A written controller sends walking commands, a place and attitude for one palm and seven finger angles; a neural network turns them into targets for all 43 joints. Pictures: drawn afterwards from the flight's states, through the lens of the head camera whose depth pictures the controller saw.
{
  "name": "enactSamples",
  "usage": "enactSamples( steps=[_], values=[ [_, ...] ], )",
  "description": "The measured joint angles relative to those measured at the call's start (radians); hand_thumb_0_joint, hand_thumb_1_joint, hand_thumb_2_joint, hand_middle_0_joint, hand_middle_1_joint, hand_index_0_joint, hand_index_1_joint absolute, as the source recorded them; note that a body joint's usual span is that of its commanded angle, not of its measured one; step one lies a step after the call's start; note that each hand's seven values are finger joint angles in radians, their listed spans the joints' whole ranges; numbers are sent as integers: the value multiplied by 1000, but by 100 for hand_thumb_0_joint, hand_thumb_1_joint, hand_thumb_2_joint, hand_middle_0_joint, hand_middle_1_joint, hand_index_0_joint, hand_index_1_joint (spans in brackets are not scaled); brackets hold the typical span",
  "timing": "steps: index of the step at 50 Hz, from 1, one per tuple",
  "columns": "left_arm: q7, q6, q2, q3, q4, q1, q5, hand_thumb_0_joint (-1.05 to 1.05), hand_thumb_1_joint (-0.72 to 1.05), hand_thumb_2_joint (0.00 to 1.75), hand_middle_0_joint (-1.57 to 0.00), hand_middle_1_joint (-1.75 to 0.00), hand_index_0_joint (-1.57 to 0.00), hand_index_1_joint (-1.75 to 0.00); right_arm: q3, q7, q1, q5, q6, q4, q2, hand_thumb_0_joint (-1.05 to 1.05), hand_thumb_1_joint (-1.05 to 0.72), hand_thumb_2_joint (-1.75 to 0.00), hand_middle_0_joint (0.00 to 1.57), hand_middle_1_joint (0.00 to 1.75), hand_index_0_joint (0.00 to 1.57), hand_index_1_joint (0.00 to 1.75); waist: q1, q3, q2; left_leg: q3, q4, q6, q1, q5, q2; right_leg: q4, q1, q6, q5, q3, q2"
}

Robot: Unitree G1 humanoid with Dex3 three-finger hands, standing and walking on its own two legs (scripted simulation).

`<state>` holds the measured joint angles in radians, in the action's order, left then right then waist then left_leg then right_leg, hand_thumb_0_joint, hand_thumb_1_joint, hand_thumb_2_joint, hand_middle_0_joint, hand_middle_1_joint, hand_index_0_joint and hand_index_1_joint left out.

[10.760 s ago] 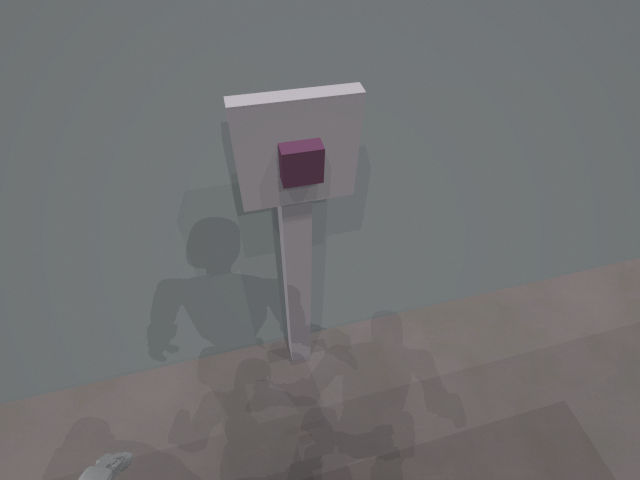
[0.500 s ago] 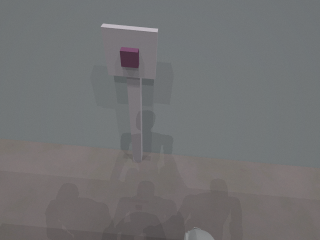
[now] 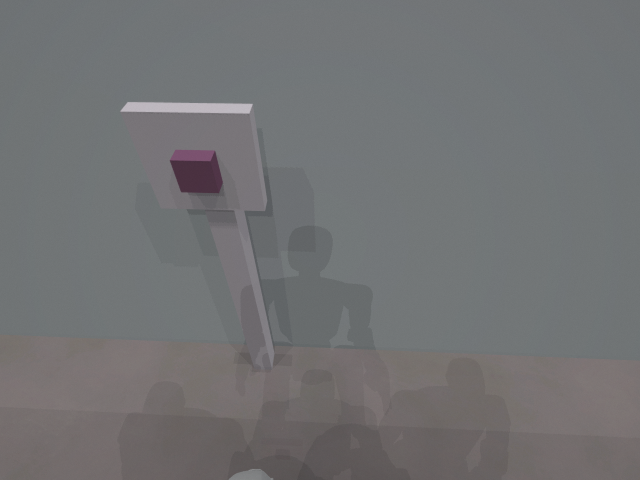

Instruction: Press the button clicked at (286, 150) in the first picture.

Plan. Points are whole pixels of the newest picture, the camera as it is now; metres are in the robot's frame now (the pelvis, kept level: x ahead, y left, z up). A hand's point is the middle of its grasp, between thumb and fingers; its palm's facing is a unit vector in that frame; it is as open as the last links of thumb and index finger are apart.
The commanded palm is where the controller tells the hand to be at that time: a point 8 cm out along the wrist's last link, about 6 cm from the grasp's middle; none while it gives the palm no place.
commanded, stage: come to a stop and stand still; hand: left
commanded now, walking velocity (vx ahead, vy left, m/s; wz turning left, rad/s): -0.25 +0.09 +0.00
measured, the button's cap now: (198, 170) +0.57 +0.23 +0.08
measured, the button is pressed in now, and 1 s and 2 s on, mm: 0 0 0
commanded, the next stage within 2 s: look again from close up in 1.58 s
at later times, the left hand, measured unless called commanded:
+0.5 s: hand out of the picture -0.01 +0.20 -0.18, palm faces +0.03 -0.97 -0.23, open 7.4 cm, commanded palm none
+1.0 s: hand out of the picture +0.00 +0.20 -0.18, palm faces -0.03 -0.98 -0.18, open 7.3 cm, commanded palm none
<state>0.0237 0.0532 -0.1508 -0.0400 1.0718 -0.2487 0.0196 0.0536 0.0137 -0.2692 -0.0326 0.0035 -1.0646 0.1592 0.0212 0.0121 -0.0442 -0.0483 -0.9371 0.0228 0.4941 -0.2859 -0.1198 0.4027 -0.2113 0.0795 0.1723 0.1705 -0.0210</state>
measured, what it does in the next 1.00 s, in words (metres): steps on the spot: left foot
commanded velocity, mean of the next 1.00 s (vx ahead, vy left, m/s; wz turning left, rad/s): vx -0.04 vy -0.01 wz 0.00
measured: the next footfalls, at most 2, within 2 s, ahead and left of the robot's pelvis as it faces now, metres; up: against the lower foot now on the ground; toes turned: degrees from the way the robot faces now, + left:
left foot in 0.14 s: +0.13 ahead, +0.16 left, +0.00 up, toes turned +5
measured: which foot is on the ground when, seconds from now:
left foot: up 0.00-0.12, down 0.14-1.00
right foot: down 0.00-1.00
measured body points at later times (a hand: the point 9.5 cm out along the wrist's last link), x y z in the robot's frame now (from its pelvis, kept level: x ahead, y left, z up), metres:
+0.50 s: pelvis +0.00 +0.02 -0.01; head +0.01 +0.01 +0.44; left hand -0.01 +0.25 -0.16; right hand +0.07 -0.21 -0.16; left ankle +0.08 +0.14 -0.74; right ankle +0.03 -0.07 -0.74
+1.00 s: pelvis -0.01 +0.04 -0.01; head -0.01 +0.04 +0.44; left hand +0.00 +0.25 -0.17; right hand -0.07 -0.16 -0.17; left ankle +0.03 +0.14 -0.74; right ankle +0.04 -0.07 -0.74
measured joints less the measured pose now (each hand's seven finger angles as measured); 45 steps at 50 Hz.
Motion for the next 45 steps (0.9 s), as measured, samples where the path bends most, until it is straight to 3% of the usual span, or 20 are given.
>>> enactSamples(
  steps=[4,6,7,13,18,22,28,32,35,41,45],
  values=[
    [1,-6,24,14,27,-43,3,0,93,90,-20,-29,-20,-30,-8,6,34,12,3,-9,15,1,-94,-89,20,30,20,29,-34,-8,6,-2,211,17,-80,0,16,-1,27,-12,22,-5,-5],
    [4,-14,37,21,42,-60,0,0,92,90,-20,-29,-20,-30,-14,12,48,17,5,-14,15,1,-94,-89,20,30,19,29,-46,-5,9,0,329,19,-146,59,27,27,28,-23,46,-8,-6],
    [6,-20,44,25,48,-68,-3,0,92,90,-20,-29,-20,-30,-15,15,52,20,7,-15,16,1,-95,-89,20,30,20,29,-48,-4,6,2,387,15,-181,118,29,50,24,-29,62,-6,-8],
    [14,-62,39,28,51,-69,-7,0,91,90,-20,-29,-20,-30,-26,28,93,25,4,-7,-19,0,-95,-89,20,30,20,30,-65,39,86,-42,434,-38,-228,93,78,100,16,-63,88,-44,45],
    [8,-78,21,20,27,-53,1,0,91,90,-21,-29,-20,-30,-19,29,125,23,-10,16,-23,0,-95,-89,20,30,20,30,-61,69,86,-60,441,-48,-207,115,92,165,-40,-77,125,-66,62],
    [7,-79,2,11,13,-54,10,0,91,90,-20,-29,-20,-30,-8,24,133,21,-19,21,-10,-1,-94,-89,20,30,20,30,-52,70,57,-59,426,-42,-186,123,87,178,-63,-61,90,-67,57],
    [9,-70,-13,15,32,-88,8,0,91,90,-20,-29,-19,-30,-5,7,87,17,-39,-4,8,-1,-94,-89,20,30,20,30,-35,2,29,-31,392,-23,-180,10,77,96,-33,-30,57,-55,34],
    [9,-64,-7,21,55,-88,-1,0,91,90,-20,-29,-19,-30,-18,5,21,13,-24,-35,10,-1,-93,-89,20,30,20,30,-20,-42,20,8,424,-24,-246,29,60,60,-28,-26,35,-49,6],
    [7,-51,2,28,59,-56,-7,0,91,90,-20,-29,-19,-30,-34,12,-22,13,-14,-73,-6,0,-93,-89,20,30,20,30,-15,-27,35,15,460,3,-268,74,65,44,-10,-27,27,-44,9],
    [11,-46,12,33,64,-31,-11,2,94,90,-21,-29,-20,-30,-56,13,-97,15,-10,-121,-48,0,-92,-89,20,30,20,29,-16,2,49,5,516,1,-301,97,73,0,13,-31,-1,-53,14],
    [25,-17,29,50,55,-40,0,1,93,90,-21,-29,-20,-30,-63,2,-109,17,-10,-86,-44,0,-91,-89,20,30,20,30,3,36,16,15,417,-6,-240,28,68,25,-16,-36,-5,-51,9]
  ],
)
